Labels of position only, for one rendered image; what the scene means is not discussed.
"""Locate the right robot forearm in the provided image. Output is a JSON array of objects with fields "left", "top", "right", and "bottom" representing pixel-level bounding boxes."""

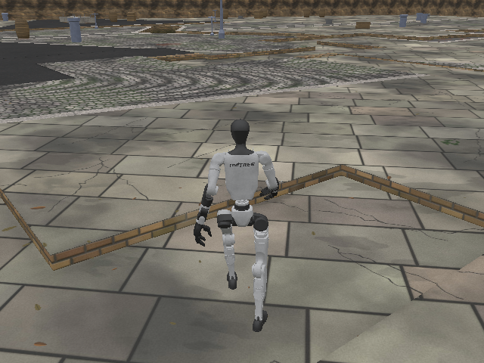
[{"left": 270, "top": 177, "right": 279, "bottom": 193}]

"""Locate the robot left hand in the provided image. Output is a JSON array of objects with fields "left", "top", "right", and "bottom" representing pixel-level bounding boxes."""
[{"left": 194, "top": 222, "right": 212, "bottom": 247}]

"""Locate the right robot upper arm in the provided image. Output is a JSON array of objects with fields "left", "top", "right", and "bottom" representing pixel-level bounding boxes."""
[{"left": 256, "top": 150, "right": 278, "bottom": 189}]

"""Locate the robot left foot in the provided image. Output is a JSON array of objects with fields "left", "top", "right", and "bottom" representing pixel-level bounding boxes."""
[{"left": 227, "top": 272, "right": 237, "bottom": 290}]

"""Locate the robot left shin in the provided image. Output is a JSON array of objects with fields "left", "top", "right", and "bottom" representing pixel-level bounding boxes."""
[{"left": 222, "top": 234, "right": 235, "bottom": 280}]

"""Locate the left robot upper arm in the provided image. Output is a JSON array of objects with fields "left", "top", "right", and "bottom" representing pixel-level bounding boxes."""
[{"left": 206, "top": 152, "right": 225, "bottom": 196}]

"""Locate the left robot forearm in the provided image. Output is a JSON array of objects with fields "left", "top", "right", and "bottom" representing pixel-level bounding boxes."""
[{"left": 196, "top": 184, "right": 213, "bottom": 225}]

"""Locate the robot right hand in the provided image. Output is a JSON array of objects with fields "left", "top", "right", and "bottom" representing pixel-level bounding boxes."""
[{"left": 260, "top": 187, "right": 278, "bottom": 200}]

